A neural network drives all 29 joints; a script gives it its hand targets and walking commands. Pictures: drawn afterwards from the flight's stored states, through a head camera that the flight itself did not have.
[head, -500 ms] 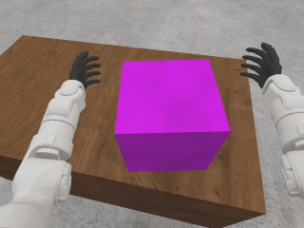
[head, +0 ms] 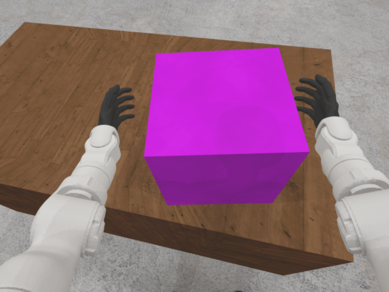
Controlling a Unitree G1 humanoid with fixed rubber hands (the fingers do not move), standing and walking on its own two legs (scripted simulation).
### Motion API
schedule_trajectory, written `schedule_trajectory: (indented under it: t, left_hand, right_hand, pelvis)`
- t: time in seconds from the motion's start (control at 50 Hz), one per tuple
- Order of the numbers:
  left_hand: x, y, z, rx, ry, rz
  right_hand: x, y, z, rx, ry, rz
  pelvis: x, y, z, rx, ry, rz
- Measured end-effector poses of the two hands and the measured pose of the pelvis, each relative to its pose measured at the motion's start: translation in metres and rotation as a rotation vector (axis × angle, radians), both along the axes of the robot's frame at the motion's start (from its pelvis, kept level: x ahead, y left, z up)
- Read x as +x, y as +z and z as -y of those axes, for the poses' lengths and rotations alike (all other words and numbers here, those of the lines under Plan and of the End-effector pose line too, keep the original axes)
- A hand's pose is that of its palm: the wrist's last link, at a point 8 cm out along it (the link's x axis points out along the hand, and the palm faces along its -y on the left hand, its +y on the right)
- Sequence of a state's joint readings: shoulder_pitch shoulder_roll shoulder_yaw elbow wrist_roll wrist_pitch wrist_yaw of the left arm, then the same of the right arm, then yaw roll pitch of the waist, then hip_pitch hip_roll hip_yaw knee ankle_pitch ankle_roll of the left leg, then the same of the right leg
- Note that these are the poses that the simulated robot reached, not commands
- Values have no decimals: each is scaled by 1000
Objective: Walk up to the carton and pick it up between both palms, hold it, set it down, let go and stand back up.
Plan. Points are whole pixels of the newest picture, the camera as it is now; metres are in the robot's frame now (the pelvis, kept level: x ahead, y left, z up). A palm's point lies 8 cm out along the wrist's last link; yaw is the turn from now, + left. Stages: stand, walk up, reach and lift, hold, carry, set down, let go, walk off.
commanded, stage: reach and lift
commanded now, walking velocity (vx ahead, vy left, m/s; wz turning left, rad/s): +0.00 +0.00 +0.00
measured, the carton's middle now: (218, 133) +0.48 +0.01 -0.03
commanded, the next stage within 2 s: none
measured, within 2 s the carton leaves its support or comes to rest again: neither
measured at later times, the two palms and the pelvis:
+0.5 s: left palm (127, 136) +0.44 +0.21 +0.01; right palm (316, 132) +0.47 -0.21 +0.01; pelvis -0.01 +0.00 -0.03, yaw -2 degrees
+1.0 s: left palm (135, 136) +0.44 +0.19 +0.01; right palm (301, 132) +0.46 -0.17 +0.02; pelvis -0.01 +0.01 -0.02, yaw -1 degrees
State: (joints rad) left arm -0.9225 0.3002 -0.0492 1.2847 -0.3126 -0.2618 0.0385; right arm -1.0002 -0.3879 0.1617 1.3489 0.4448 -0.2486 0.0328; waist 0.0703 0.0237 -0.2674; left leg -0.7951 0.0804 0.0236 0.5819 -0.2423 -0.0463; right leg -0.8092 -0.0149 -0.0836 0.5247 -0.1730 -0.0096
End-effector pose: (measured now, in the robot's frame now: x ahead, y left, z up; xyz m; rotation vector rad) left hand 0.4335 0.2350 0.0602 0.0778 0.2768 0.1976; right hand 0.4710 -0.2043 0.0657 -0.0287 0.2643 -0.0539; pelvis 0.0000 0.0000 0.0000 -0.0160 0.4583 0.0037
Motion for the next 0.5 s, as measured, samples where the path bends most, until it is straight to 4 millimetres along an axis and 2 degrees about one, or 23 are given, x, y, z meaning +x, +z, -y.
schedule_trajectory:
  t: [0.08,0.22,0.32,0.5]
  left_hand:
    - [2,-6,0,9,-3,-4]
    - [-6,-35,0,12,-5,-16]
    - [-4,-51,6,1,-14,-2]
    - [4,-54,21,-4,-46,29]
  right_hand:
    - [0,-9,3,-20,-14,-2]
    - [-10,-33,15,-45,-30,-15]
    - [-10,-47,15,-42,-14,-5]
    - [-3,-56,5,-11,1,32]
  pelvis:
    - [-4,-5,-1,2,-6,-23]
    - [-10,-14,-2,6,-13,-64]
    - [-13,-23,-2,7,-21,-109]
    - [-14,-30,-3,4,-29,-141]
